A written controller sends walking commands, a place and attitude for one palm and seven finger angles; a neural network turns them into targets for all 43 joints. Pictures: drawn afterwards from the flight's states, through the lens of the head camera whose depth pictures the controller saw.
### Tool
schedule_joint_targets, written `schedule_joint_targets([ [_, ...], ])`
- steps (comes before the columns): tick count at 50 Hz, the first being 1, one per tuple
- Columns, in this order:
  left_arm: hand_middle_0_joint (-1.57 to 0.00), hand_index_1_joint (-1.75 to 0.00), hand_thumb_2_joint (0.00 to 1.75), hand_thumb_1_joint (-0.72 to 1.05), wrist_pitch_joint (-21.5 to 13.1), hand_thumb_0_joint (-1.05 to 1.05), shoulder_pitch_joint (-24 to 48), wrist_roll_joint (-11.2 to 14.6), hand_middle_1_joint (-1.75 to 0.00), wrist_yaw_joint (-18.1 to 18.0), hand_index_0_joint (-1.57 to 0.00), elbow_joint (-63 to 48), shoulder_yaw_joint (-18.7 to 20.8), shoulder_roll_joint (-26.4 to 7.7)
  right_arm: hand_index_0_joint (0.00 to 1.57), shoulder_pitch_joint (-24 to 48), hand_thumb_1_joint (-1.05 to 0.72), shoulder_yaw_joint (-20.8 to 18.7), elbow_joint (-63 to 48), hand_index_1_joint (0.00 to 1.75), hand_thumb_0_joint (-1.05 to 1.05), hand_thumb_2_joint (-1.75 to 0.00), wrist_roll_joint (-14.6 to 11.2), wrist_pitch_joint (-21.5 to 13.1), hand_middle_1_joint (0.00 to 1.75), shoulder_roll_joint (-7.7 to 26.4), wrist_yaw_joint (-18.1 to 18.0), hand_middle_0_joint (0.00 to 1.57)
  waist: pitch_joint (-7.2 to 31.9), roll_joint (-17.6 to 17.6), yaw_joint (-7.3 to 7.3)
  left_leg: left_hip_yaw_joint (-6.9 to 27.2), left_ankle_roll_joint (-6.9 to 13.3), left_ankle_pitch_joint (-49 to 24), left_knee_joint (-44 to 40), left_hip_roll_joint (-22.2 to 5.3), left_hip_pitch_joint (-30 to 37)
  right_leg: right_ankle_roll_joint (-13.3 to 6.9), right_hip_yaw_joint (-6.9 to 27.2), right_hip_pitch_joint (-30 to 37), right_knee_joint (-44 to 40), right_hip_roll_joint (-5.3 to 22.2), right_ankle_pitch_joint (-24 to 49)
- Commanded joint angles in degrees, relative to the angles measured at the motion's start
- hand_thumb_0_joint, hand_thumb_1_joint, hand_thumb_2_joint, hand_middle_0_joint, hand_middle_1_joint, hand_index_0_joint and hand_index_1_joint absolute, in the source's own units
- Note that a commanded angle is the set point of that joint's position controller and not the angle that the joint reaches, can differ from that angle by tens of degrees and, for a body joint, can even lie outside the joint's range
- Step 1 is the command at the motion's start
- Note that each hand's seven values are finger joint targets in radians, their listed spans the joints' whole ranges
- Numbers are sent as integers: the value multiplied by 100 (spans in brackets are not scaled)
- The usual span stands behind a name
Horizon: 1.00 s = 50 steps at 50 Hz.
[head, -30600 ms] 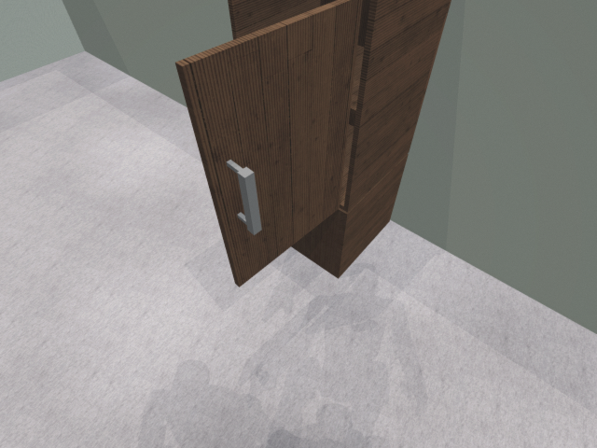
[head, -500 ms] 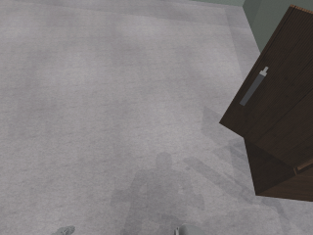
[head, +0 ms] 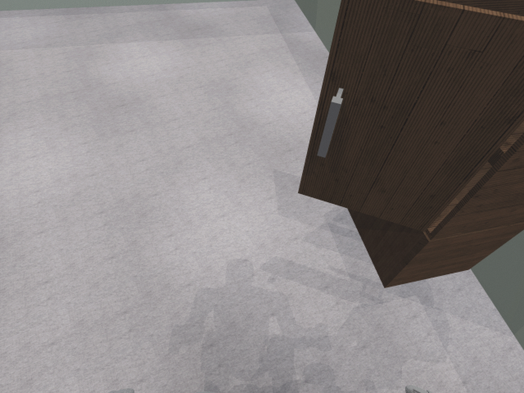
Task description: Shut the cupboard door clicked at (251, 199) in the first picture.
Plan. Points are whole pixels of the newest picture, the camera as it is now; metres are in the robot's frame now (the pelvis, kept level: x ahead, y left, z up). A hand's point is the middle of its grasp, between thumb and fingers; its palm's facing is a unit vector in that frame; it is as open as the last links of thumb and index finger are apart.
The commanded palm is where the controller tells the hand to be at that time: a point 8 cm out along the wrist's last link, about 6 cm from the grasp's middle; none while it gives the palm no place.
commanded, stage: turn to face it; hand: left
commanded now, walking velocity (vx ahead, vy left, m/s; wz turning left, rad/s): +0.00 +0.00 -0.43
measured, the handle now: (330, 123) +0.68 -0.12 -0.01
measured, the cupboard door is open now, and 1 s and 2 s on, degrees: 58 58 58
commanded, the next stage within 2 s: take the last steps up to it in 0.34 s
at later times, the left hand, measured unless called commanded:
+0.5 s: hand out of the picture +0.13 +0.15 -0.15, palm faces -0.21 -0.95 -0.25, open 7.4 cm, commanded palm none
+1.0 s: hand (228, 335) +0.23 +0.07 -0.15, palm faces -0.37 -0.92 -0.16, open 7.4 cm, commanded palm none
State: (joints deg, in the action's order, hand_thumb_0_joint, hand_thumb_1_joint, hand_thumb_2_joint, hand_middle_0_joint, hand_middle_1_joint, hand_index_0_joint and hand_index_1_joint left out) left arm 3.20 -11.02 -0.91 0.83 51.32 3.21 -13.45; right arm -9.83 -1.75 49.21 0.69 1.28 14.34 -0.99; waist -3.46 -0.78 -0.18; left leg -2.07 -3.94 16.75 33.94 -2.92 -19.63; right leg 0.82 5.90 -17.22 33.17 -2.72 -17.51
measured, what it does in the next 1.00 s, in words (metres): walks ahead, turning right: right foot, then left foot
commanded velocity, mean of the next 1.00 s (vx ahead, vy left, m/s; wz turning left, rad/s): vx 0.14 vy -0.06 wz -0.20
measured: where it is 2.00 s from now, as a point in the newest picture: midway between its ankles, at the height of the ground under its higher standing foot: outside the picture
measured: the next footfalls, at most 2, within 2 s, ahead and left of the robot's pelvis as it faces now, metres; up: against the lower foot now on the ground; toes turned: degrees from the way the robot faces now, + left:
right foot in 0.34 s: +0.01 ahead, -0.14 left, +0.00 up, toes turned -13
left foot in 0.66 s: +0.10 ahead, +0.08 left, +0.00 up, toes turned -8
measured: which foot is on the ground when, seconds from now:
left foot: down 0.00-0.34, up 0.36-0.64, down 0.66-1.00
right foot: down 0.00-0.00, up 0.02-0.32, down 0.34-0.66, up 0.68-1.00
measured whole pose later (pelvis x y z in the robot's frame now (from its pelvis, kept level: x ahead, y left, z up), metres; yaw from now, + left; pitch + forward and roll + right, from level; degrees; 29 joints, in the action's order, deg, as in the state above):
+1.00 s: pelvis +0.09 -0.07 +0.01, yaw -19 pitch +1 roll -2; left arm 1.7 -8.6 -1.4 3.1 56.7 3.5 -12.7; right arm -23.9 -1.5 60.5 2.5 -1.4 10.1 -1.0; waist -3.5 -0.2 3.1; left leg -9.7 -3.9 18.5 22.9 -8.6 -4.1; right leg 0.3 -4.0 -26.4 40.1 3.2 -14.0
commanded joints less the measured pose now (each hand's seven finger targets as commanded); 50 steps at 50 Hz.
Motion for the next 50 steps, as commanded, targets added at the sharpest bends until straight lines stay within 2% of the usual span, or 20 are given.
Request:
schedule_joint_targets([
  [1,-20,-30,90,90,-78,0,195,14,-30,-4,-20,-691,229,-694,20,-900,-90,-321,-251,30,0,-90,125,-151,30,1457,-112,20,699,1595,329,2351,1315,-1511,-1816,-2475,1254,18,-316,-1333,2522,16,-1889],
  [4,-20,-30,90,90,-56,0,211,-13,-30,79,-20,-478,288,-625,20,-313,-90,-220,-342,30,0,-90,147,-176,30,1041,-149,20,484,1185,45,1126,1243,-2354,-1544,-1824,1075,162,-364,-1432,3398,351,-1207],
  [6,-20,-30,90,90,-28,0,263,-7,-30,112,-20,-453,231,-471,20,-412,-90,-196,-262,30,0,-90,139,-177,30,920,-156,20,578,1106,87,526,1144,-3036,-1353,-1559,1295,200,-581,-1238,2928,372,-1035],
  [12,-20,-30,90,90,-37,0,357,-2,-30,88,-20,-429,127,-292,20,-670,-90,-297,59,30,0,-90,126,-100,30,1036,-89,20,647,1331,227,148,1135,-2691,-1166,-1635,1309,85,-1049,-356,1091,247,-857],
  [15,-20,-30,90,90,-117,0,-109,-16,-30,48,-20,-242,150,-440,20,-560,-90,-325,126,30,0,-90,60,-61,30,985,-51,20,655,1000,-32,-88,748,-1996,-562,-1386,660,-45,-1055,879,-724,233,562],
  [16,-20,-30,90,90,-165,0,-392,-52,-30,3,-20,-160,219,-775,20,-528,-90,-321,89,30,0,-90,10,-58,30,800,-19,20,757,268,-158,-394,412,-951,49,-1097,10,-234,-314,1606,-1304,864,1133],
  [17,-20,-30,90,90,-222,0,-537,-97,-30,-72,-20,-80,312,-1320,20,-311,-90,-224,-117,30,0,-90,-15,-52,30,351,9,20,559,-1408,-258,-895,46,1407,1101,-209,-1210,-809,1320,1909,-1634,2194,2238],
  [18,-20,-30,90,90,-227,0,-735,-32,-30,-90,-20,-52,291,-1474,20,-73,-90,-186,-216,30,0,-90,-9,28,30,428,-15,20,559,-1051,-440,-225,81,1936,2060,-133,-1119,-1336,1488,1282,-1624,2596,2550],
  [20,-20,-30,90,90,-236,0,-284,-46,-30,-197,-20,-37,296,-1141,20,-125,-90,-213,-31,30,0,-90,3,69,30,451,-71,20,508,-1379,-175,194,77,1518,2922,-184,-1558,-1402,1354,1327,-1485,2181,2817],
  [23,-20,-30,90,90,-268,0,109,-48,-30,-196,-20,-136,187,-834,20,-458,-90,-181,242,30,0,-90,30,53,30,334,-16,20,509,-976,114,39,-16,847,2733,-199,-1090,-1186,379,1004,-1375,1655,2744],
  [28,-20,-30,90,90,-285,0,-63,-78,-30,-106,-20,29,244,-905,20,-311,-90,-171,199,30,0,-90,77,-54,30,242,50,20,204,-949,-49,-273,47,828,1110,-96,-488,-1252,710,562,-1864,1540,12],
  [31,-20,-30,90,90,-286,0,68,-16,-30,-57,-20,101,247,-794,20,-1095,-90,-133,441,30,0,-90,96,-236,30,223,4,20,334,-578,335,-459,123,-82,-765,57,1144,-929,546,-185,-1249,1155,-771],
  [32,-20,-30,90,90,-260,0,29,17,-30,-15,-20,53,185,-499,20,-1490,-90,-187,587,30,0,-90,127,-297,30,545,-46,20,368,426,482,341,299,442,-1405,-484,1930,-637,216,-1011,-388,699,-1121],
  [33,-20,-30,90,90,-252,0,-4,43,-30,39,-20,-92,102,-125,20,-1993,-90,-311,669,30,0,-90,229,-327,30,1152,-89,20,371,1999,635,2414,854,1390,-2130,-2042,2293,-270,-689,-1979,1239,-20,-1540],
  [34,-20,-30,90,90,-274,0,412,-41,-30,77,-20,-291,125,-346,20,-2104,-90,-342,625,30,0,-90,212,-309,30,1365,-137,20,101,1481,744,3149,1303,1819,-2568,-2687,1801,-257,-464,-2256,2217,203,-1624],
  [35,-20,-30,90,90,-269,0,554,-116,-30,101,-20,-300,151,-422,20,-1936,-90,-311,614,30,0,-90,200,-335,30,1267,-140,20,-11,1275,606,3109,1359,1831,-2590,-2622,1482,-258,-323,-2357,2896,386,-1327],
  [38,-20,-30,90,90,-257,0,318,-108,-30,215,-20,-45,206,-312,20,-1264,-90,-174,473,30,0,-90,170,-415,30,751,-140,20,-342,876,236,1376,1056,357,-2518,-1892,1059,-93,-393,-2156,3201,639,-225],
  [42,-20,-30,90,90,-238,0,291,-55,-30,222,-20,88,90,-39,20,-1511,-90,-154,702,30,0,-90,148,-460,30,615,-121,20,-22,991,227,31,964,-1551,-2179,-1524,1488,16,-777,-1736,2123,641,241],
  [45,-20,-30,90,90,-254,0,590,-49,-30,213,-20,48,36,-36,20,-1638,-90,-194,812,30,0,-90,150,-411,30,576,-77,20,-205,1049,357,-160,977,-1542,-2127,-1488,1214,-17,-1065,-1241,1162,571,323],
  [50,-20,-30,90,90,-332,0,31,-64,-30,192,-20,296,116,-217,20,-1343,-90,-283,893,30,0,-90,133,-303,30,676,-42,20,-13,886,30,-315,776,-939,-1282,-1355,697,-136,-1394,485,-299,255,603],
])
